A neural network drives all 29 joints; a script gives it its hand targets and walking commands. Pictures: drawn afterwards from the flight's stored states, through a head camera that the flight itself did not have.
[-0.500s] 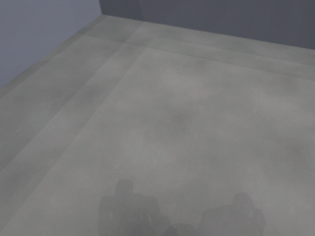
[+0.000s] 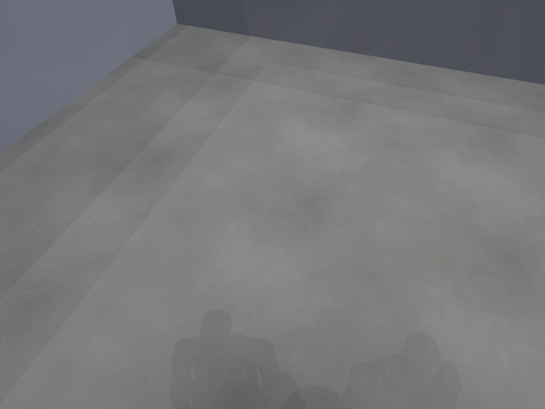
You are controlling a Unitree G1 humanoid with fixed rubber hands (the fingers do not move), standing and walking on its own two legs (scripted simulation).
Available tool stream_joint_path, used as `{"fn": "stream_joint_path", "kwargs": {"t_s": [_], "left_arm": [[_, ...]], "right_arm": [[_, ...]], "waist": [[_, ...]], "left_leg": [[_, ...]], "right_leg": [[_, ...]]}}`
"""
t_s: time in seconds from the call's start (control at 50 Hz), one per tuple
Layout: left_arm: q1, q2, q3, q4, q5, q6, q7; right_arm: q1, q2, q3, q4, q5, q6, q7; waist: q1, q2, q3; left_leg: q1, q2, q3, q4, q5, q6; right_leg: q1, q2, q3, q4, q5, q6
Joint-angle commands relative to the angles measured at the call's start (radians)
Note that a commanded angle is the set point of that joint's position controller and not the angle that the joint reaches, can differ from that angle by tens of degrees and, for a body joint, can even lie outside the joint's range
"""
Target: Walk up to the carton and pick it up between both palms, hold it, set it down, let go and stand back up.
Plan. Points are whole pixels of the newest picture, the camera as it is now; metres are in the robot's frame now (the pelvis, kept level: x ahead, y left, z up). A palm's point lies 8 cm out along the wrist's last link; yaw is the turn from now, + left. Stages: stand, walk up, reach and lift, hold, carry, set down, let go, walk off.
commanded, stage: stand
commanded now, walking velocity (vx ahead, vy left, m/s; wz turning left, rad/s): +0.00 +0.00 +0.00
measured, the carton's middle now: out of the picture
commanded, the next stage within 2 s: walk up in 0.48 s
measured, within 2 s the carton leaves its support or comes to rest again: neither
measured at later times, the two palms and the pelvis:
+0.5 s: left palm out of the picture -0.03 +0.19 -0.15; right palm out of the picture -0.03 -0.20 -0.15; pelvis +0.00 +0.00 +0.00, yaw +0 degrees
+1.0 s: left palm out of the picture +0.03 +0.24 -0.13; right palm out of the picture +0.04 -0.30 -0.15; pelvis -0.05 -0.03 -0.02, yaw +0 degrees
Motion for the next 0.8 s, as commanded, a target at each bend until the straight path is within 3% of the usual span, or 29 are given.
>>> {"fn": "stream_joint_path", "kwargs": {"t_s": [0.0,0.64,0.66,0.68,0.74,0.78], "left_arm": [[0.089,0.071,0.009,-0.009,0.0,-0.007,0.004],[0.105,0.068,0.008,-0.014,-0.002,-0.013,0.001],[-0.098,0.258,0.066,-0.143,-0.013,-0.02,0.022],[-0.088,0.253,0.068,-0.155,-0.012,-0.024,0.026],[-0.041,0.202,0.066,-0.162,-0.007,-0.01,0.026],[-0.039,0.181,0.069,-0.187,0.002,0.003,0.023]], "right_arm": [[0.086,-0.072,-0.011,-0.009,0.0,-0.007,-0.004],[0.104,-0.067,-0.007,-0.01,0.002,-0.013,-0.002],[-0.092,-0.252,-0.066,-0.136,0.013,-0.021,-0.023],[-0.084,-0.252,-0.069,-0.147,0.013,-0.024,-0.028],[-0.047,-0.227,-0.074,-0.153,0.007,-0.01,-0.027],[-0.048,-0.267,-0.092,-0.168,-0.002,0.003,-0.024]], "waist": [[0.0,0.002,0.062],[0.0,0.002,0.056],[0.0,0.005,0.077],[0.001,0.008,-0.026],[-0.003,0.032,-0.101],[-0.017,0.095,-0.109]], "left_leg": [[-0.048,0.071,-0.074,-0.108,0.044,0.027],[-0.043,0.076,-0.072,-0.103,0.076,0.026],[-0.102,0.082,-0.053,0.019,0.329,0.032],[-0.075,0.095,-0.055,0.044,0.383,0.05],[-0.079,0.123,-0.083,0.07,0.378,0.096],[-0.116,0.194,-0.174,-0.003,0.342,0.172]], "right_leg": [[-0.047,-0.064,0.067,-0.091,0.058,-0.031],[-0.044,-0.068,0.067,-0.093,0.082,-0.034],[-0.1,-0.071,0.037,0.032,0.31,-0.043],[-0.072,-0.079,0.033,0.064,0.353,-0.059],[-0.068,-0.058,0.014,0.175,0.306,-0.067],[-0.112,0.008,-0.032,0.315,0.164,-0.043]]}}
